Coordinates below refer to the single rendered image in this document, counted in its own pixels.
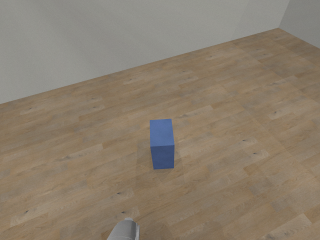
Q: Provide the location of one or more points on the carton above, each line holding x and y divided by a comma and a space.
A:
162, 144

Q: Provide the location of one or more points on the robot left thigh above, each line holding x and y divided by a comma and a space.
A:
125, 230

